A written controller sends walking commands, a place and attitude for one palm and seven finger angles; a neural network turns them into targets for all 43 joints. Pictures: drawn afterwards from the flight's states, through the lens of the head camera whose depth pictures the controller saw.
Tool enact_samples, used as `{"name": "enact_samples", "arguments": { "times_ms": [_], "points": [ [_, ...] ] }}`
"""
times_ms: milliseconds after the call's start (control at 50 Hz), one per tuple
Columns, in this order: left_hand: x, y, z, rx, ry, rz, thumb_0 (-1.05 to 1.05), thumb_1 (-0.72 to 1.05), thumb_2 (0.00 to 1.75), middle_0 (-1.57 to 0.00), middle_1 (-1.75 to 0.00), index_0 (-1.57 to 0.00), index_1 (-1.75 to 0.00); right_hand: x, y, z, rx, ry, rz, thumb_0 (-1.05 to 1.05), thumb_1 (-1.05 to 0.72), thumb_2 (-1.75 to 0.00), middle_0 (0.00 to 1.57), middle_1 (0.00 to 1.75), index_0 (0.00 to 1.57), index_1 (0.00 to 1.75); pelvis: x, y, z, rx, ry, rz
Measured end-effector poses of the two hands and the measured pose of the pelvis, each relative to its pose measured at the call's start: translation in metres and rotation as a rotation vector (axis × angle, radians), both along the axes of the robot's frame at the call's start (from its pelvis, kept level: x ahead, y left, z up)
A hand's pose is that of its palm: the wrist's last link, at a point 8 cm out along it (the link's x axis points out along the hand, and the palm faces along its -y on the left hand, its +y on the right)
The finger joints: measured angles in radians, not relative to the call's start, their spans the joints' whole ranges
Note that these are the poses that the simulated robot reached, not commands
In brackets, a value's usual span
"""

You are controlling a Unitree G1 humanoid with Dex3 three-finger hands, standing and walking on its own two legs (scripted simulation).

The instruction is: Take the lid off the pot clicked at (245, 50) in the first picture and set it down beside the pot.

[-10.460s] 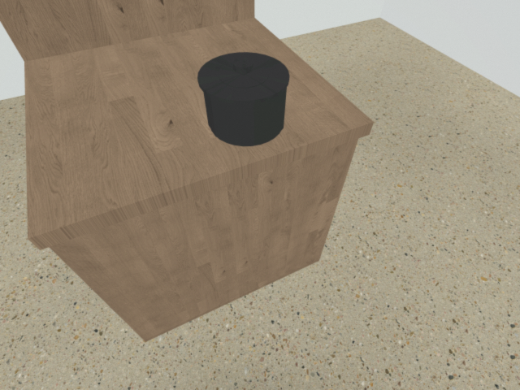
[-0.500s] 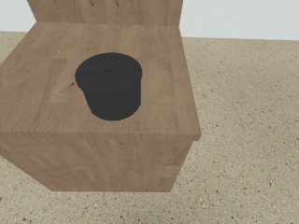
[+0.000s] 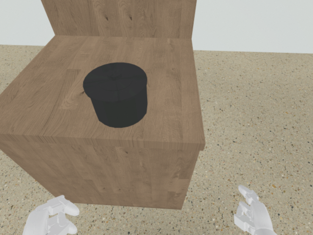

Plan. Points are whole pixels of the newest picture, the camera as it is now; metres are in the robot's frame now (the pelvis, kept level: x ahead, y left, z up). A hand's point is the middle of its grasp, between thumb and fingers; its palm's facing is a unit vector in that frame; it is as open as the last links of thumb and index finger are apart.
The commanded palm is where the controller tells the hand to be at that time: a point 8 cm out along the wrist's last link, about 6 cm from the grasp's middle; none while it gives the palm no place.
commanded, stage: lift the closed hand beside the body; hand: left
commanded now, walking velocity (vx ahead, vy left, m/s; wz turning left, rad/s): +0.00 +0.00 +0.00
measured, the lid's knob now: (114, 74) +0.51 +0.18 +0.14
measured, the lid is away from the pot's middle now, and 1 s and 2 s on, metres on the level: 0.00 0.00 0.00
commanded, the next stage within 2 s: raise the hand higher, near the body in 0.06 s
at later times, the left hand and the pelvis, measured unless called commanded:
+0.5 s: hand (55, 202) +0.16 +0.23 +0.06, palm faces +0.23 -0.86 -0.45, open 3.1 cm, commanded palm +0.12 +0.27 +0.11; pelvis +0.03 +0.00 +0.00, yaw -1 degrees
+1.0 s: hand (43, 179) +0.18 +0.24 +0.13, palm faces +0.29 -0.85 -0.43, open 3.1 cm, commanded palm +0.14 +0.28 +0.17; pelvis +0.01 +0.02 +0.00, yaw -2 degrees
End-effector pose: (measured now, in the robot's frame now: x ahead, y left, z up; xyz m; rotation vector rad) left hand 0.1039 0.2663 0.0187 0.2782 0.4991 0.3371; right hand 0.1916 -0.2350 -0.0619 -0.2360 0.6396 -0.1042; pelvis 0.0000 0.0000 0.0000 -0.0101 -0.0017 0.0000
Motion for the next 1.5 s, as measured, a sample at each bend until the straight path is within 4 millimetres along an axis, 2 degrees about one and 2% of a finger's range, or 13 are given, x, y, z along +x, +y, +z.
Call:
{"name": "enact_samples", "arguments": {
  "times_ms": [140,320,520,680,880,1060,1180,1260,1360,1500],
  "points": [
    [0.012,-0.002,0.028,0.048,-0.069,-0.033,0.01,0.89,0.9,-1.23,-1.42,-1.23,-1.42,-0.005,0.008,-0.015,0.046,0.052,-0.017,0.01,-0.91,-0.9,0.2,0.3,0.2,0.3,0.012,-0.002,0.001,0.01,0.003,-0.01],
    [0.024,0.0,0.057,0.13,-0.113,-0.08,0.01,0.89,0.9,-1.29,-1.48,-1.29,-1.49,-0.003,0.013,-0.028,0.085,0.092,-0.041,0.01,-0.91,-0.9,0.21,0.3,0.2,0.3,0.025,-0.001,0.001,0.016,0.019,-0.023],
    [0.029,0.008,0.077,0.172,-0.176,-0.092,0.01,0.89,0.9,-1.3,-1.49,-1.3,-1.5,0.016,0.011,-0.017,0.062,0.045,-0.041,0.01,-0.91,-0.9,0.2,0.3,0.2,0.3,0.03,0.004,0.0,0.015,0.022,-0.025],
    [0.034,0.012,0.096,0.195,-0.275,-0.109,0.01,0.89,0.9,-1.3,-1.5,-1.3,-1.5,0.025,0.02,-0.006,0.06,-0.005,-0.015,0.01,-0.91,-0.9,0.2,0.3,0.2,0.3,0.026,0.008,0.001,0.011,0.012,-0.023],
    [0.04,0.014,0.119,0.222,-0.405,-0.138,0.01,0.89,0.9,-1.3,-1.5,-1.3,-1.5,0.009,0.035,-0.009,0.08,0.007,0.015,0.01,-0.91,-0.9,0.2,0.3,0.2,0.3,0.017,0.013,0.001,0.003,-0.007,-0.024],
    [0.046,0.014,0.14,0.258,-0.503,-0.171,0.01,0.89,0.9,-1.3,-1.5,-1.3,-1.5,-0.013,0.034,-0.017,0.082,0.046,-0.001,0.01,-0.91,-0.9,0.21,0.3,0.2,0.3,0.01,0.016,0.002,-0.001,-0.016,-0.03],
    [0.058,0.006,0.153,0.865,-0.254,-0.417,0.01,0.84,0.92,-1.29,-1.45,-1.29,-1.45,-0.018,0.029,-0.028,0.083,0.128,0.05,0.01,-0.91,-0.9,0.2,0.3,0.2,0.3,0.0,0.018,-0.006,-0.005,0.032,-0.029],
    [0.063,0.007,0.157,1.101,-0.095,-0.546,0.01,0.77,0.97,-1.26,-1.36,-1.27,-1.37,-0.016,0.026,-0.037,0.112,0.151,0.039,0.01,-0.91,-0.9,0.2,0.3,0.2,0.3,-0.006,0.019,-0.009,-0.011,0.045,-0.025],
    [0.071,0.011,0.159,1.127,0.029,-0.611,0.0,0.63,1.05,-1.22,-1.21,-1.22,-1.22,-0.011,0.027,-0.04,0.139,0.137,0.04,0.01,-0.91,-0.9,0.2,0.3,0.2,0.3,-0.014,0.019,-0.009,-0.012,0.036,-0.007],
    [0.081,0.006,0.169,1.122,0.035,-0.699,0.0,0.43,1.16,-1.15,-0.98,-1.15,-0.98,-0.008,0.037,-0.03,0.133,0.098,0.08,0.01,-0.91,-0.9,0.2,0.3,0.2,0.3,-0.029,0.018,-0.005,-0.015,0.001,0.008]
  ]
}}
